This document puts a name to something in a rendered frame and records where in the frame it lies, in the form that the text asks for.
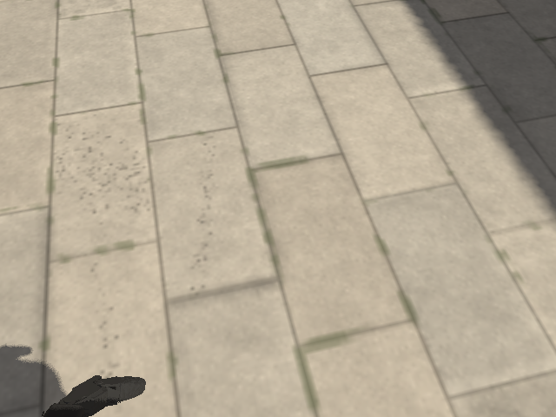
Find left robot hand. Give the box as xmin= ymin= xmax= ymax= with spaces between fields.
xmin=42 ymin=375 xmax=146 ymax=417

